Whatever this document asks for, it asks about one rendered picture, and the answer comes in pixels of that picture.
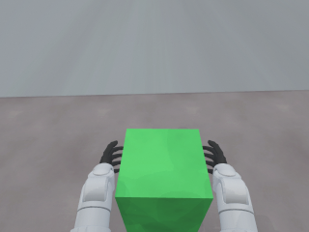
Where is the robot right hand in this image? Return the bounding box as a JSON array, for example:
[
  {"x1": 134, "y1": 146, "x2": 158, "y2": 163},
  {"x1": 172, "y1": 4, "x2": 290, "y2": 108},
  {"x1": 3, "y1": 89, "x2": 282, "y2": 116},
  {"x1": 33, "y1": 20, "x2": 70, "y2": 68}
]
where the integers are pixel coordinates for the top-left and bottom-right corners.
[{"x1": 202, "y1": 140, "x2": 227, "y2": 175}]

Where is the robot left hand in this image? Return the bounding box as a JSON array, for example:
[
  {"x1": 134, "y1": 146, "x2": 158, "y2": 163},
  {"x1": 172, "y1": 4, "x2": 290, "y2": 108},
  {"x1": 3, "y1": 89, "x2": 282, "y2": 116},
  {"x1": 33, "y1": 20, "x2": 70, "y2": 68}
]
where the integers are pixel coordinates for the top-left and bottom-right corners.
[{"x1": 99, "y1": 140, "x2": 124, "y2": 173}]

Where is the left robot forearm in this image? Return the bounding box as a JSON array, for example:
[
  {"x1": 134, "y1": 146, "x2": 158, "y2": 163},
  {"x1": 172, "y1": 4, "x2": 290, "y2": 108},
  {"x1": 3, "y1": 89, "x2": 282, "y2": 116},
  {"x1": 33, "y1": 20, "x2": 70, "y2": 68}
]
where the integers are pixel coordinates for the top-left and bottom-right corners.
[{"x1": 70, "y1": 162, "x2": 115, "y2": 232}]

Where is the right robot forearm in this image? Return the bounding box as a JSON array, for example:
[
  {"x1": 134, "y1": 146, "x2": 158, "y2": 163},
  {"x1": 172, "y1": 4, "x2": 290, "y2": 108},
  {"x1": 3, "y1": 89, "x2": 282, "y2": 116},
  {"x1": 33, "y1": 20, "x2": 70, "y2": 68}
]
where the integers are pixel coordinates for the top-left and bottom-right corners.
[{"x1": 212, "y1": 163, "x2": 258, "y2": 232}]

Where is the carton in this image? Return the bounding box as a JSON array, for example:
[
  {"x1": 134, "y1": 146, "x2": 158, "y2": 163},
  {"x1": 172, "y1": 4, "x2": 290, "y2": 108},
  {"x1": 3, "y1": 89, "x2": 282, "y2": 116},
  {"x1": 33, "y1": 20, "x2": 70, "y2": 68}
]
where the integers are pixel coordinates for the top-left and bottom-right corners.
[{"x1": 115, "y1": 129, "x2": 213, "y2": 232}]

